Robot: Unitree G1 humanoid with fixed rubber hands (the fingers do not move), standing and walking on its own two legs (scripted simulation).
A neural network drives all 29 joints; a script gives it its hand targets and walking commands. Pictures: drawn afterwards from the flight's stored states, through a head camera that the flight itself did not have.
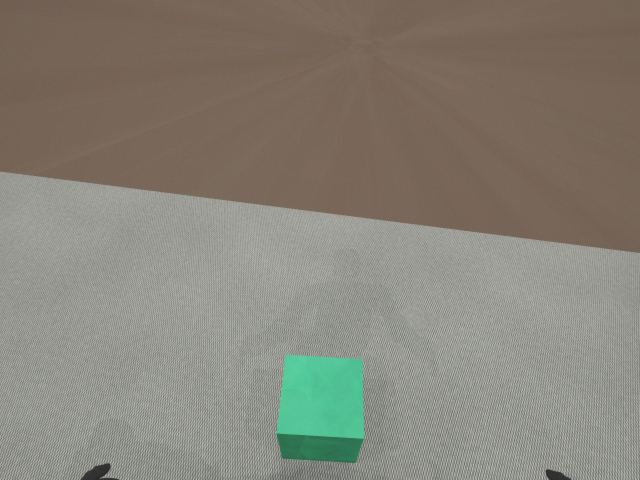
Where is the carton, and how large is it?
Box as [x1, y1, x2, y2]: [276, 355, 363, 462]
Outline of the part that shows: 286,355 276,433 282,458 354,462 363,439 361,359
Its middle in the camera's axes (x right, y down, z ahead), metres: +0.00 +0.48 +1.09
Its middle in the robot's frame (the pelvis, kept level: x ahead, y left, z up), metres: +0.42 +0.00 -0.66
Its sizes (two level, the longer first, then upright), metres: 0.210 0.200 0.250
